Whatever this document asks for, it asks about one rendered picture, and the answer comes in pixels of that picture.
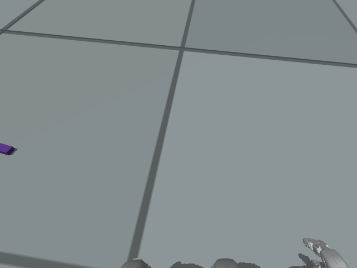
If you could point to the right robot hand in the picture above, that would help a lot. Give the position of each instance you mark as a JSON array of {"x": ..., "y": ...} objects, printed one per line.
[{"x": 330, "y": 257}]

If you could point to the small box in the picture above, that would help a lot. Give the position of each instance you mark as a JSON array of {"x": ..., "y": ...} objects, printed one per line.
[{"x": 5, "y": 149}]

